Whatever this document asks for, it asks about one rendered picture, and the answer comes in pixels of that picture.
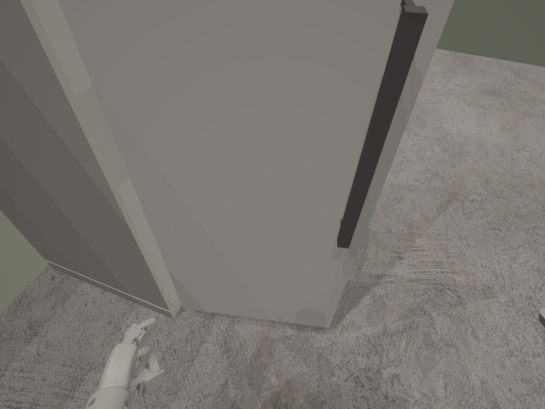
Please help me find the robot left forearm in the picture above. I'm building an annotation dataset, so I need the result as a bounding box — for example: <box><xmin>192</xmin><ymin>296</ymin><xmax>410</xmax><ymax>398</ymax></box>
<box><xmin>85</xmin><ymin>387</ymin><xmax>131</xmax><ymax>409</ymax></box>

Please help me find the fridge door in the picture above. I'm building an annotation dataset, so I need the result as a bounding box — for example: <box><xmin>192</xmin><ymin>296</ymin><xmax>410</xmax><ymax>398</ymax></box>
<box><xmin>58</xmin><ymin>0</ymin><xmax>455</xmax><ymax>328</ymax></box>

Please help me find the handle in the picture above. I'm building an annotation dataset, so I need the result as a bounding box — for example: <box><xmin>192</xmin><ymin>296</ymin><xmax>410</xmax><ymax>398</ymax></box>
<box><xmin>337</xmin><ymin>0</ymin><xmax>428</xmax><ymax>249</ymax></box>

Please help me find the left robot hand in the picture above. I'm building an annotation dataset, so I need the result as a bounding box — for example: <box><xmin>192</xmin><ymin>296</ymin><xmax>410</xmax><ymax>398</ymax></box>
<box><xmin>98</xmin><ymin>318</ymin><xmax>164</xmax><ymax>402</ymax></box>

